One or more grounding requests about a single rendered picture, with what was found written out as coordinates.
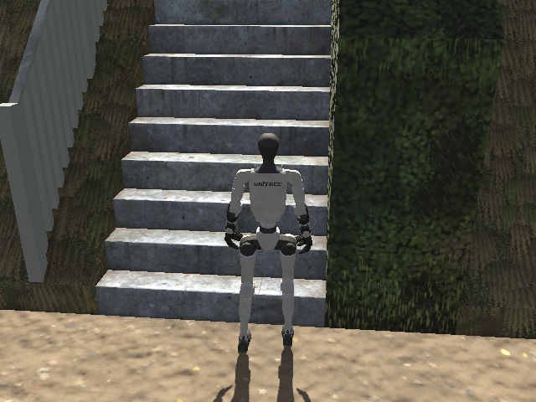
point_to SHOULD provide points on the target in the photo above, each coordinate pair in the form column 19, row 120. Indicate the robot left upper arm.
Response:
column 241, row 177

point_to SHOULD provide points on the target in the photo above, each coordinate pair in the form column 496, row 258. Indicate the robot right forearm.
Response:
column 304, row 224

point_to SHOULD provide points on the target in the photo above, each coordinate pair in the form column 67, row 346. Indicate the robot left forearm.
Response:
column 231, row 221

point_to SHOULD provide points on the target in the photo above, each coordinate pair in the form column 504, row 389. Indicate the robot right upper arm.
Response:
column 295, row 178

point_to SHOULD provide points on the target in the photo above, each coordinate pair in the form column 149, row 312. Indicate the left robot shin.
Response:
column 244, row 312

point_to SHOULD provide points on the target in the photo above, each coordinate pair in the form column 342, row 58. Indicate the robot right hand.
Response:
column 304, row 241

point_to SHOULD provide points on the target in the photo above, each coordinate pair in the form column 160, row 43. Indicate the robot left hand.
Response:
column 235, row 236

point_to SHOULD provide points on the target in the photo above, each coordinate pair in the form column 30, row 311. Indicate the robot right thigh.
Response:
column 288, row 257

